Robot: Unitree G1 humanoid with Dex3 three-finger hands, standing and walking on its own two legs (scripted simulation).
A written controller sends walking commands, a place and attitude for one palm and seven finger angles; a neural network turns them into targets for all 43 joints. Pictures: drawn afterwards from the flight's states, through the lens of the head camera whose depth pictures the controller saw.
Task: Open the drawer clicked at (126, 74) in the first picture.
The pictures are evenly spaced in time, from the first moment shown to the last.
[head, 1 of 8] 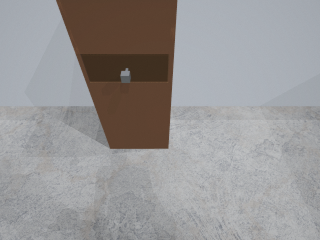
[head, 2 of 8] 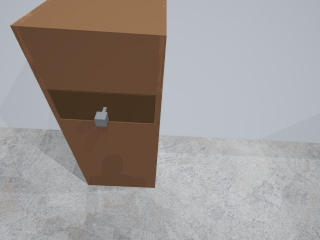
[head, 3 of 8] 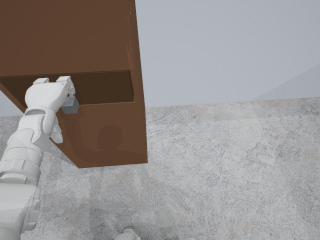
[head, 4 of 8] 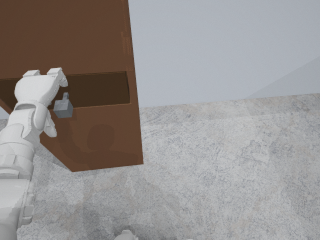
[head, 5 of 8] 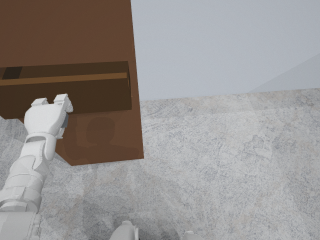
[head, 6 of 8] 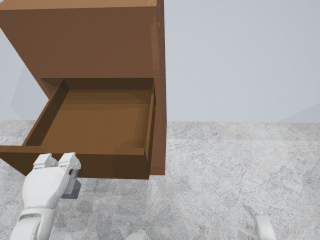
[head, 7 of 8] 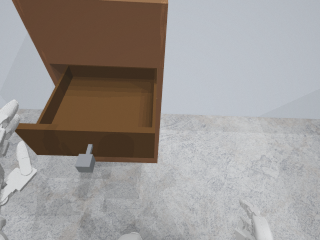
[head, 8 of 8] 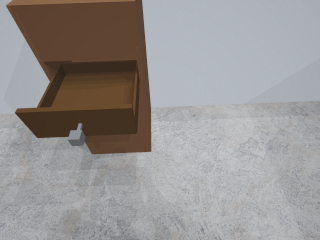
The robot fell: no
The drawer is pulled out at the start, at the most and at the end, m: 0.00 0.30 0.29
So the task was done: yes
